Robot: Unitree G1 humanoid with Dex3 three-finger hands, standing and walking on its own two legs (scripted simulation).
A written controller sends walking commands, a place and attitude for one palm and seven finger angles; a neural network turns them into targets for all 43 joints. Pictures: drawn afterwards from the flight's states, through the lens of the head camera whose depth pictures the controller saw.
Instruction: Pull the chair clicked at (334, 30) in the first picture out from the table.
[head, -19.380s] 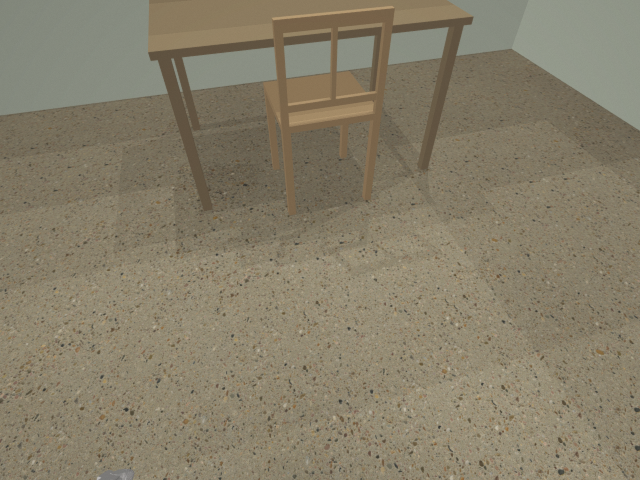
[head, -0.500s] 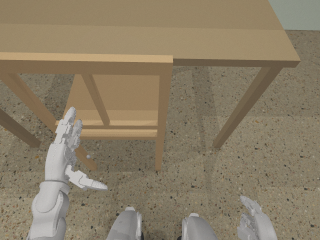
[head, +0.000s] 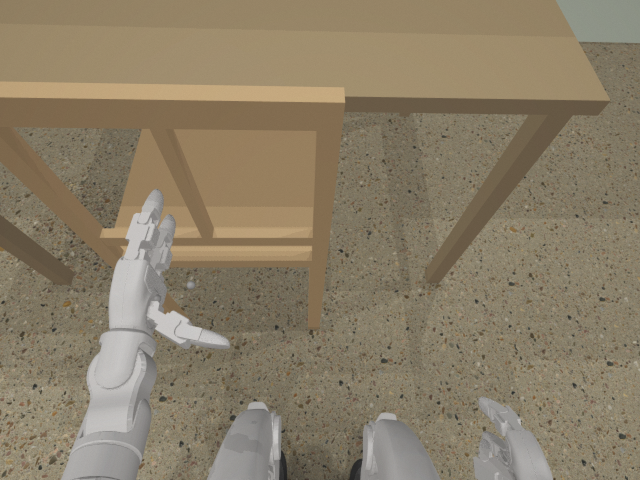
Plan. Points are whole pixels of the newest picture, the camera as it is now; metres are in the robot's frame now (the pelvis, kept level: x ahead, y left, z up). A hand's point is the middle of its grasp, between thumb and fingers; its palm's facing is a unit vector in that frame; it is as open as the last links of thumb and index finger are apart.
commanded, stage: aim the fingers beside a spindle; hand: left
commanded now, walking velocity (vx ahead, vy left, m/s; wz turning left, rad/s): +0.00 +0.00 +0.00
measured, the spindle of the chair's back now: (188, 188) +0.48 +0.20 +0.01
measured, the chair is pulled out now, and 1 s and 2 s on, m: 0.00 0.00 0.00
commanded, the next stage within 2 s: push the fingers through the gap in 0.58 s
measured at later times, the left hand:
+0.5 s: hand (187, 289) +0.33 +0.17 +0.02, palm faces +0.04 -1.00 -0.03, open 16.9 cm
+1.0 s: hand (191, 265) +0.36 +0.17 +0.02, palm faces +0.04 -1.00 -0.04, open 16.9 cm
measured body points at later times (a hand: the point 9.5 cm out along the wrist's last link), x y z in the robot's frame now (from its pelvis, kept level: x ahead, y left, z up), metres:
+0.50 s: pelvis +0.00 +0.00 +0.00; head +0.12 +0.01 +0.44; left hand +0.32 +0.22 +0.02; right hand +0.16 -0.25 -0.11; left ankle +0.04 +0.10 -0.62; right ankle +0.01 -0.12 -0.62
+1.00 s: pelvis +0.00 +0.00 +0.00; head +0.12 +0.01 +0.43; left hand +0.35 +0.23 +0.02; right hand +0.14 -0.26 -0.11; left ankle +0.03 +0.10 -0.62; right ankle +0.01 -0.12 -0.62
